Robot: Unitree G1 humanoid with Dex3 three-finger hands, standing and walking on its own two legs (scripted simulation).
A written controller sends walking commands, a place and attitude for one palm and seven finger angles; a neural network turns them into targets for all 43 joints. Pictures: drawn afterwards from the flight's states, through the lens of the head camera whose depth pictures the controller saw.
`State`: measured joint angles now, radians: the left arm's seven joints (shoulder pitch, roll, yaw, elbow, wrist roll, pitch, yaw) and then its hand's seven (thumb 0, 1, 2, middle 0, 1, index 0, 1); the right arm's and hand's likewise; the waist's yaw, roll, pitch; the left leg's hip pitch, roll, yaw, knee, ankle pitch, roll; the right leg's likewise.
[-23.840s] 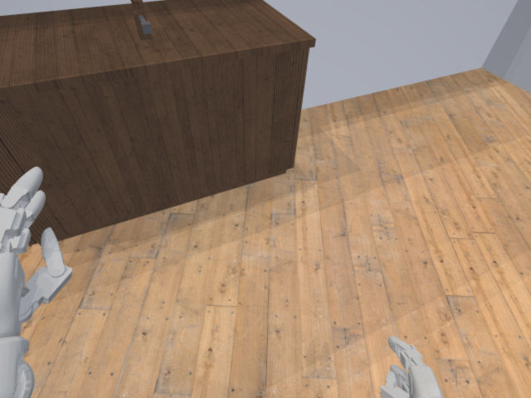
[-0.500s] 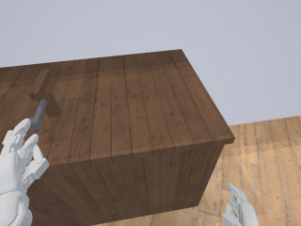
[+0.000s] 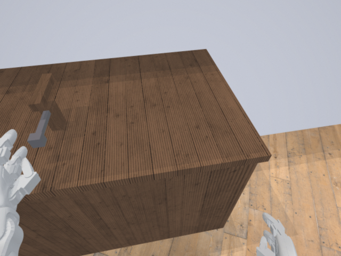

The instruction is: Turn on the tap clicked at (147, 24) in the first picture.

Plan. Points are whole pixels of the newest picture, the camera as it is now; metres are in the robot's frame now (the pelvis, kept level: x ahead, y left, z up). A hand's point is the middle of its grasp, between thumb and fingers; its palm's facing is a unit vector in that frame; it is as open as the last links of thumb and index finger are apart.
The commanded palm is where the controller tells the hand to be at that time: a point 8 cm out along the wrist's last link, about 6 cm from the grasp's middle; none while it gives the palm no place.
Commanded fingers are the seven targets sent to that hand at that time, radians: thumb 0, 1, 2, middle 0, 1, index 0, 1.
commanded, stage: reach beside the lever's end, fingers flat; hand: left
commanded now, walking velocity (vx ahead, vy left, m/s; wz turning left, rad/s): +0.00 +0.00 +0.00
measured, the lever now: (37, 140) +0.33 +0.38 +0.09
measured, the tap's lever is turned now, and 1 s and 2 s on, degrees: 0 0 3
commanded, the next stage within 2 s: push the lever round in 1.36 s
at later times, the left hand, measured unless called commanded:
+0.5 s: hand (29, 159) +0.26 +0.35 +0.11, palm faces +0.53 -0.84 -0.12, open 7.7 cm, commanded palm +0.22 +0.39 +0.10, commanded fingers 0.00 0.90 0.90 -0.16 -0.18 -0.16 -0.18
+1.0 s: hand (19, 150) +0.30 +0.41 +0.08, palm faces +0.53 -0.84 -0.12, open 7.8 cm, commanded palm +0.25 +0.43 +0.09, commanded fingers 0.00 0.90 0.90 -0.15 -0.15 -0.15 -0.15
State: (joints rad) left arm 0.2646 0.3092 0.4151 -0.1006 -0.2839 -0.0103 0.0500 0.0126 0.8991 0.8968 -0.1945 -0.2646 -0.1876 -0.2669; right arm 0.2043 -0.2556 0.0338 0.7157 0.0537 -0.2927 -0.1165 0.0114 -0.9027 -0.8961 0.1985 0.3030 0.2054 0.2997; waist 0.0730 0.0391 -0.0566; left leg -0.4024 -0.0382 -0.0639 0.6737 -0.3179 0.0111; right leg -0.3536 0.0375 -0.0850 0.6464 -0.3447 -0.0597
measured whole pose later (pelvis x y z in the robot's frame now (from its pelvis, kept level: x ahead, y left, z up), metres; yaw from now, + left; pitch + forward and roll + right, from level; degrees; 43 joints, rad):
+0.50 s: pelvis -0.01 +0.01 +0.00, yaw +0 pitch +4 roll -1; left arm 0.02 0.39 0.49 0.23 -0.26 -0.07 -0.02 0.01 0.90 0.90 -0.17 -0.20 -0.17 -0.20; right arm 0.21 -0.26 0.04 0.72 0.05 -0.26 -0.12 0.01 -0.90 -0.90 0.20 0.30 0.21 0.30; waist 0.05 0.03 -0.05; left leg -0.45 -0.04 -0.06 0.68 -0.31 0.03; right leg -0.40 0.03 -0.08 0.65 -0.33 -0.05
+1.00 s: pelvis +0.00 +0.02 -0.01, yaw -1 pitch +9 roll -2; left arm -0.17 0.54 0.64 0.60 -0.24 -0.18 -0.17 0.01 0.90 0.90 -0.16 -0.15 -0.15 -0.15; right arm 0.28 -0.29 0.03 0.71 0.04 -0.18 -0.12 0.01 -0.90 -0.90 0.20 0.30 0.21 0.30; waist 0.01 0.02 -0.07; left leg -0.57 -0.03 -0.06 0.77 -0.34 0.04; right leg -0.51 0.04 -0.08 0.69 -0.34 -0.04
